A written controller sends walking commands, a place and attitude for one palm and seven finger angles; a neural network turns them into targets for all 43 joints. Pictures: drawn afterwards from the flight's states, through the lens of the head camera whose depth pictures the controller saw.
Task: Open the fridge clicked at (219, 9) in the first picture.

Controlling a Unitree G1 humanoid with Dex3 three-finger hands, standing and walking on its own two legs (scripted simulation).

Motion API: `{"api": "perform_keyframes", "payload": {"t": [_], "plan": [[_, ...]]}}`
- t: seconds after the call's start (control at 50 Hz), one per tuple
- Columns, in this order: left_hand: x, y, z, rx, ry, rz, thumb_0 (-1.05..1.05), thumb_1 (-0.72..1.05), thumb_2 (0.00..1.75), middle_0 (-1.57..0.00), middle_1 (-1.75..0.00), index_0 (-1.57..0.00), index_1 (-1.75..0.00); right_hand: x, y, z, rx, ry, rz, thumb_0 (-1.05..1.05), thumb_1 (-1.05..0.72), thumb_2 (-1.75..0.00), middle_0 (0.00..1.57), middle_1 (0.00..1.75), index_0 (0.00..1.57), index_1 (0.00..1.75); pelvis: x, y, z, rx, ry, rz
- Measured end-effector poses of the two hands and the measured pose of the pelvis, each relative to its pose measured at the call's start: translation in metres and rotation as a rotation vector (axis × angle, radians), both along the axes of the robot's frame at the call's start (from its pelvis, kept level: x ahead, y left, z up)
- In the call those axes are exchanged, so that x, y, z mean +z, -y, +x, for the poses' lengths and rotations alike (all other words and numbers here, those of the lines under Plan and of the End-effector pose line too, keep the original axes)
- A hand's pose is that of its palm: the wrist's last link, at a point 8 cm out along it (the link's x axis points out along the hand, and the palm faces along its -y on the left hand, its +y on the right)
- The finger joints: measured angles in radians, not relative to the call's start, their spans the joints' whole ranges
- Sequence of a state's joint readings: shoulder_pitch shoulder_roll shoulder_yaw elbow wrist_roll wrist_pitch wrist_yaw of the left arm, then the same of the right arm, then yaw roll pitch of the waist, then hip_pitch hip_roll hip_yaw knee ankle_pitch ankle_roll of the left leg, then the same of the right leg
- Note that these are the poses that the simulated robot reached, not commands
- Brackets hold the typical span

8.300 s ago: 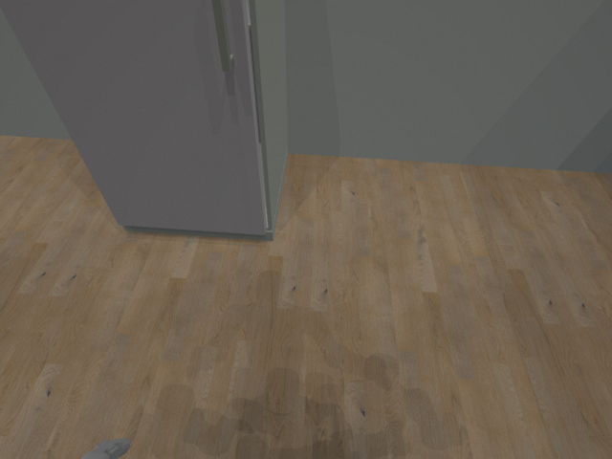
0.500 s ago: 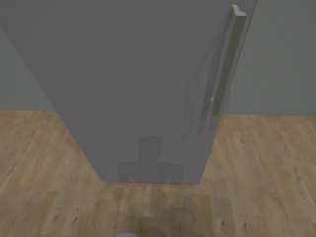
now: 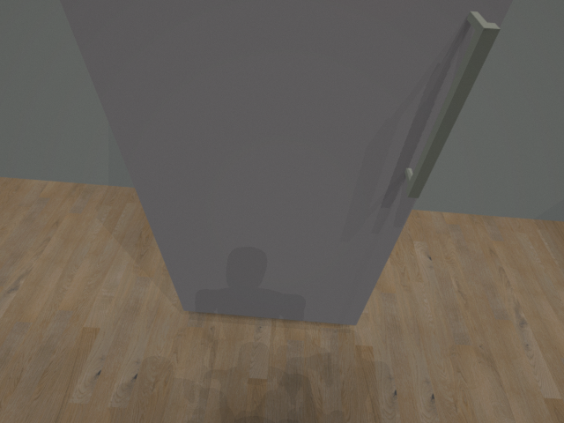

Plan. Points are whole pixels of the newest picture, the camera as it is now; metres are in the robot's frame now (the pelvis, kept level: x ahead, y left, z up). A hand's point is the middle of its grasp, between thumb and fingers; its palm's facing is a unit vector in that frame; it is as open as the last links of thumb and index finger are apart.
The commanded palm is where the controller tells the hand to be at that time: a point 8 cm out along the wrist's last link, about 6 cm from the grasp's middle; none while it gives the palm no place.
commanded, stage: come to a stop and stand still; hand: right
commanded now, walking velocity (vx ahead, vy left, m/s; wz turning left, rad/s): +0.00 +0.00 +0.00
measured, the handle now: (439, 119) +0.53 -0.21 +0.18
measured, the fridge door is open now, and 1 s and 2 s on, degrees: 0 0 0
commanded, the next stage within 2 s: look again from close up in 1.02 s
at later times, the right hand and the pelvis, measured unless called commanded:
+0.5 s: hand out of the picture -0.06 -0.17 -0.17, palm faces +0.04 +0.99 -0.16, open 7.4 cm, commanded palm none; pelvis -0.02 -0.01 +0.01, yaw +1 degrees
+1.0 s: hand out of the picture +0.04 -0.22 -0.16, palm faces +0.02 +0.97 -0.24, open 7.4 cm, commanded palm none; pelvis +0.01 -0.04 +0.01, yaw +0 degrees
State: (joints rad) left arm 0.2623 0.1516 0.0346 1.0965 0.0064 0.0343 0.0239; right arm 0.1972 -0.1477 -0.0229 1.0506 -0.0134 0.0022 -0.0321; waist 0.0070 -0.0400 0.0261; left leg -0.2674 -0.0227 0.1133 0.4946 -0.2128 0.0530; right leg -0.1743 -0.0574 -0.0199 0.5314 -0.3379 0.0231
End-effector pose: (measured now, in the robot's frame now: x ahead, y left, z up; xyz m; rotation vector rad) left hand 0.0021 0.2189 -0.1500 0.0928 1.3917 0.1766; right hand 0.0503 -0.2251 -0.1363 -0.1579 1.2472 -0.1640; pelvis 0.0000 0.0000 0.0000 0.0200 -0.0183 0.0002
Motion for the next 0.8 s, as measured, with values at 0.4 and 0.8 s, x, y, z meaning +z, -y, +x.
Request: {"api": "perform_keyframes", "payload": {"t": [0.4, 0.8], "plan": [[0.012, 0.022, -0.047, -0.014, -0.064, -0.019, 0.01, 0.91, 0.9, -0.2, -0.3, -0.2, -0.3, -0.001, -0.007, -0.118, -0.065, -0.264, 0.053, 0.0, -0.91, -0.9, 0.19, 0.3, 0.19, 0.3, 0.01, 0.009, -0.017, 0.015, 0.001, -0.025], [0.002, 0.052, -0.019, -0.04, 0.044, -0.047, 0.02, 0.92, 0.9, -0.2, -0.3, -0.2, -0.3, 0.006, 0.038, -0.034, -0.001, -0.039, -0.022, 0.01, -0.92, -0.9, 0.2, 0.3, 0.2, 0.3, 0.004, 0.035, 0.0, 0.004, 0.011, -0.025]]}}
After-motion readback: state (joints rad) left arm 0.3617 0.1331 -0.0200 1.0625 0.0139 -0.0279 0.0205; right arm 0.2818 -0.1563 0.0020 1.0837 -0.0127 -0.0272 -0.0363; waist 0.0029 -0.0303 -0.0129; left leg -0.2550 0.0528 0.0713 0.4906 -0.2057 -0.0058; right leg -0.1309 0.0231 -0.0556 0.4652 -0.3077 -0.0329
